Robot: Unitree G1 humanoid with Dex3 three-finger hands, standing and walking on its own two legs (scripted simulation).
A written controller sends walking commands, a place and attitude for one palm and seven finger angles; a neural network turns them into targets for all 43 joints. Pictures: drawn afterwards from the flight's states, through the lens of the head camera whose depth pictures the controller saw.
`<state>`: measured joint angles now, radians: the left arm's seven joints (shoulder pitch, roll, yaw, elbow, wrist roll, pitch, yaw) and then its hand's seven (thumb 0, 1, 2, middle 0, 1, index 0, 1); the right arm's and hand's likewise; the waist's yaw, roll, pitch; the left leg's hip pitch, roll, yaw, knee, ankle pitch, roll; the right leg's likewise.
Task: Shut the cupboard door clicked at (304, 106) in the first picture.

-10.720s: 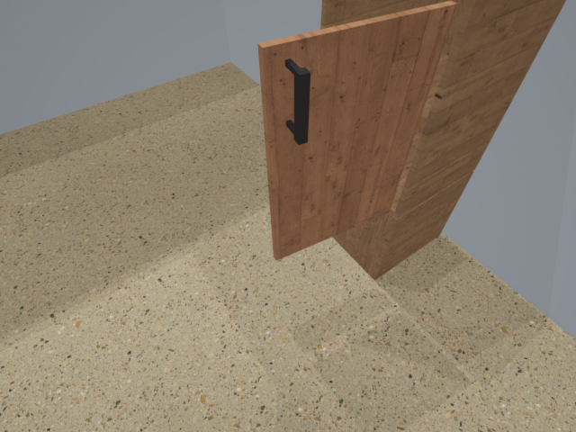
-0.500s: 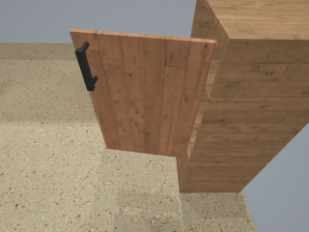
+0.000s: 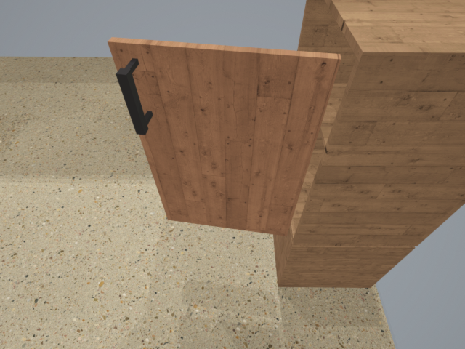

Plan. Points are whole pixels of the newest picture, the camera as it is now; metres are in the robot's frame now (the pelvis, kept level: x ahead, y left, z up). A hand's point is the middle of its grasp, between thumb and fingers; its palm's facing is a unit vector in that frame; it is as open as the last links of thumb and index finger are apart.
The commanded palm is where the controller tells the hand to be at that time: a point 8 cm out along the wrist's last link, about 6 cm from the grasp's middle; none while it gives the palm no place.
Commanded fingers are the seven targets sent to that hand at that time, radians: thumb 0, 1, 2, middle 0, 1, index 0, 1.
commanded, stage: look again from close up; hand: left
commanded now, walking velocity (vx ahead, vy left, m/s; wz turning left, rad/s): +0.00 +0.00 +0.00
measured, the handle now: (137, 98) +0.51 +0.21 +0.16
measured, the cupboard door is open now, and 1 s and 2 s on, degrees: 82 82 82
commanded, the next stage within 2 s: shuffle to correct the standing spot in 0.32 s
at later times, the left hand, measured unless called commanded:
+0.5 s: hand out of the picture +0.00 +0.20 -0.17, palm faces +0.00 -0.98 -0.22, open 7.3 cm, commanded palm none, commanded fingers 0.00 0.90 0.90 -0.20 -0.30 -0.20 -0.30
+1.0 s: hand out of the picture +0.06 +0.20 -0.17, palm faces -0.05 -0.97 -0.24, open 7.3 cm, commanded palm none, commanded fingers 0.00 0.90 0.90 -0.20 -0.30 -0.20 -0.30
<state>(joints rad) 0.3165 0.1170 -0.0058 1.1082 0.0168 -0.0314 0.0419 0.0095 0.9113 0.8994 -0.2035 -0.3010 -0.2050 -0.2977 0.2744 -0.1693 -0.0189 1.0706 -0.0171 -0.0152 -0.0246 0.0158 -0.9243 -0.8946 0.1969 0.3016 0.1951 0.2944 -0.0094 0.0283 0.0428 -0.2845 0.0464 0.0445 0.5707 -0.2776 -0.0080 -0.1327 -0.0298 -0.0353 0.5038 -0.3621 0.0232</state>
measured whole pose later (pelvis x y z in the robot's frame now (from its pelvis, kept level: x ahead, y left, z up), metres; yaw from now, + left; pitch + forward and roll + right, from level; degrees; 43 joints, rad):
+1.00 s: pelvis +0.02 +0.01 +0.00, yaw -4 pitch +0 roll +0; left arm 0.24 0.19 0.02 1.04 0.01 0.01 0.04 0.01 0.91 0.90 -0.20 -0.30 -0.20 -0.30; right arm 0.22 -0.17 -0.02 1.06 -0.01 0.00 -0.04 0.01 -0.93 -0.89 0.20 0.30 0.20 0.29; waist 0.00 0.00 0.07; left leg -0.23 0.04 0.13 0.52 -0.29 0.01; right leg -0.16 -0.06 0.00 0.56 -0.36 0.03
